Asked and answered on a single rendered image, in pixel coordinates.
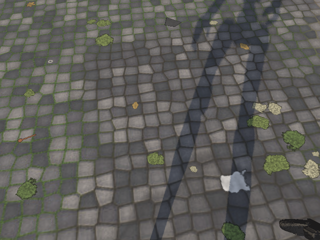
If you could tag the robot right hand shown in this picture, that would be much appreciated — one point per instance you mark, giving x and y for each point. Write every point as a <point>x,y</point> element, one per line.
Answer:
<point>309,228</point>

